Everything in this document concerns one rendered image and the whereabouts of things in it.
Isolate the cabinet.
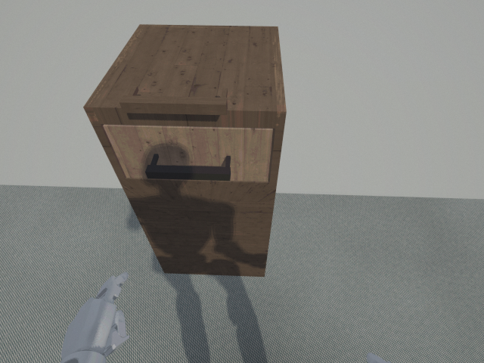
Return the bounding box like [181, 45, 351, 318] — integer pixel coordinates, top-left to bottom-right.
[83, 24, 287, 277]

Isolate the handle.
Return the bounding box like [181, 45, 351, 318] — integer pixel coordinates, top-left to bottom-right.
[119, 95, 228, 115]
[145, 154, 231, 181]

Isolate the robot left hand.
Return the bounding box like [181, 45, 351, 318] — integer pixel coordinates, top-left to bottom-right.
[61, 272, 129, 360]

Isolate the drawer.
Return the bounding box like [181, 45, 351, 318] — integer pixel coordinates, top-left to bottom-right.
[103, 124, 273, 182]

